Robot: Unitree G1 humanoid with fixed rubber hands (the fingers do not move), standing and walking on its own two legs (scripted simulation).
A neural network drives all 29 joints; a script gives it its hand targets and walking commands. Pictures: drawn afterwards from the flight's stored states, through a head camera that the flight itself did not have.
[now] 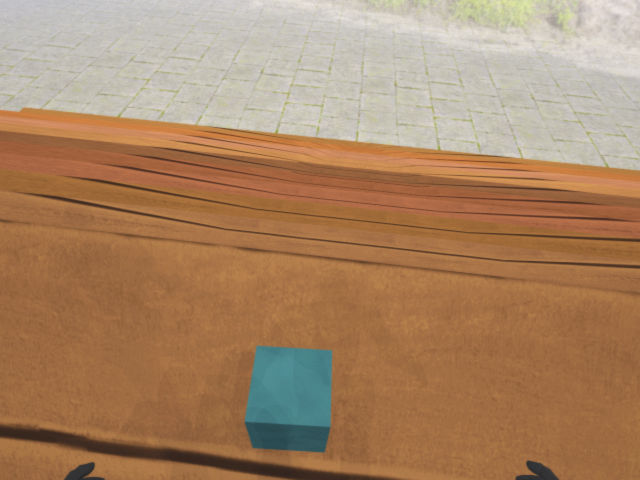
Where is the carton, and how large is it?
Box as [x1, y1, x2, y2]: [245, 346, 331, 452]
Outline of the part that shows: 257,346 245,415 245,424 252,446 258,448 324,452 330,426 331,350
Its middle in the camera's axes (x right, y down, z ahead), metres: -0.08 +0.45 +1.11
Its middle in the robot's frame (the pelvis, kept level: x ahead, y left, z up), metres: +0.44 +0.04 -0.66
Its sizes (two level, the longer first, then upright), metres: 0.210 0.200 0.250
